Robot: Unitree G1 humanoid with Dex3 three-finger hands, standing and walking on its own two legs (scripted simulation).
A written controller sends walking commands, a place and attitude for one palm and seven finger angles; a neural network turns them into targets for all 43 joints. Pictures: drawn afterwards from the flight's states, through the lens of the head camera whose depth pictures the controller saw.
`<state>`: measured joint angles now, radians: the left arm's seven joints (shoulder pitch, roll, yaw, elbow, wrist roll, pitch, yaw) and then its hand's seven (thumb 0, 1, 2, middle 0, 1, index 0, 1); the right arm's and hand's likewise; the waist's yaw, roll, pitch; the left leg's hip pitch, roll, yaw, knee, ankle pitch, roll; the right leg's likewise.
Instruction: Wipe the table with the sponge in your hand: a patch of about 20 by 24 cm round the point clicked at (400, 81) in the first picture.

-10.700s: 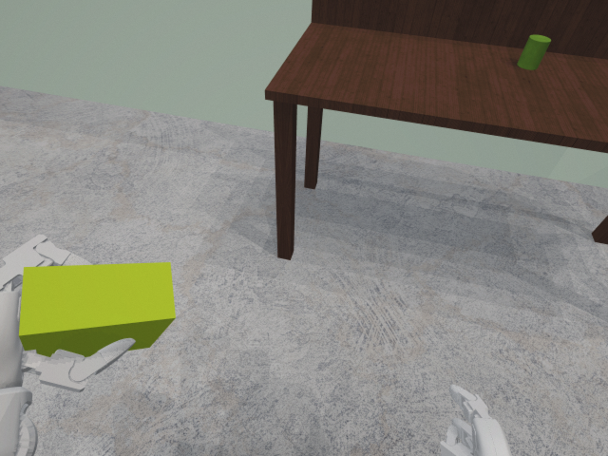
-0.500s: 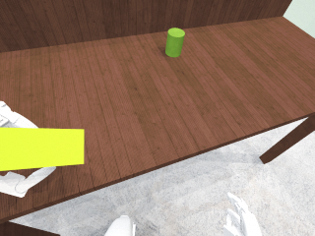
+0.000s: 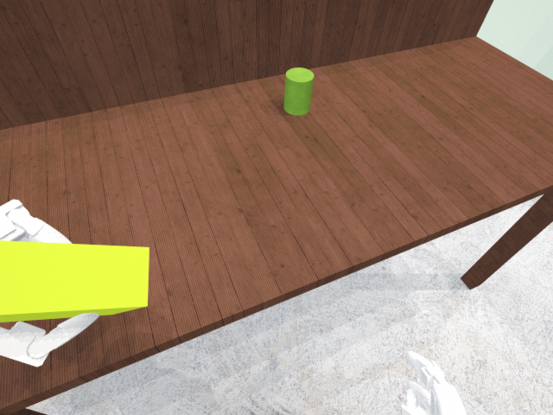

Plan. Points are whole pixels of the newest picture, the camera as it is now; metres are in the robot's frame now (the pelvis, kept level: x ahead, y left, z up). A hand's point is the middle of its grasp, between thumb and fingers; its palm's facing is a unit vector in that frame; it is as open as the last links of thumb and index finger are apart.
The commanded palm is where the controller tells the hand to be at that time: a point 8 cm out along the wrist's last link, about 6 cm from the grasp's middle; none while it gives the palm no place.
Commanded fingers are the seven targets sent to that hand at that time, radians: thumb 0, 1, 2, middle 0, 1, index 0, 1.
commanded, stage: come to a stop and stand still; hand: left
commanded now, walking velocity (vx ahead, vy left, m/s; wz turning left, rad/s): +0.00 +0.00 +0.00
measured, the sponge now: (88, 285) +0.22 +0.21 +0.16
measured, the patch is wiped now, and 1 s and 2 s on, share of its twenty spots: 0.00 0.00 0.00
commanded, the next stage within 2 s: look again from close up in 0.64 s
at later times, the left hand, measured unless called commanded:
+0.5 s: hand out of the picture +0.25 +0.31 +0.18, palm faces +0.37 -0.79 -0.49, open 9.6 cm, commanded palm +0.18 +0.32 +0.19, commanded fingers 0.00 0.10 1.30 -1.20 -1.60 -1.20 -1.60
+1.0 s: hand (40, 277) +0.22 +0.25 +0.17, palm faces +0.37 -0.85 -0.39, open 9.6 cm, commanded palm +0.16 +0.28 +0.19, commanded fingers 0.00 0.10 1.30 -1.20 -1.60 -1.20 -1.60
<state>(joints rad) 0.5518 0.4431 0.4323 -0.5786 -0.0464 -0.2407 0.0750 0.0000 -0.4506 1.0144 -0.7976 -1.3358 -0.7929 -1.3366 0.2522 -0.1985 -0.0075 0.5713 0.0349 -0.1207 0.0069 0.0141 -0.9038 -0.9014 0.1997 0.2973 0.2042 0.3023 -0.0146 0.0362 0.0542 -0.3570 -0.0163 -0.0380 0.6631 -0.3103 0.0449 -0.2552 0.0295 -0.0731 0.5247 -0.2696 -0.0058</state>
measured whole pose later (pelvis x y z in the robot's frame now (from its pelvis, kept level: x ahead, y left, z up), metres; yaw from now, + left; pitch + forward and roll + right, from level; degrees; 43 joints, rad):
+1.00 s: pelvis +0.00 +0.01 +0.01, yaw -1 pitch -1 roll -2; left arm 0.45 0.36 0.35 -0.44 -0.03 -0.23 0.10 0.00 -0.45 1.02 -0.79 -1.34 -0.79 -1.34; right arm 0.21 -0.21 0.01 0.57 0.02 -0.10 -0.02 0.01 -0.90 -0.90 0.20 0.30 0.20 0.30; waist 0.02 0.00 0.03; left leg -0.24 -0.04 -0.01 0.46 -0.21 0.06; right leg -0.17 0.00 -0.05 0.38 -0.19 0.01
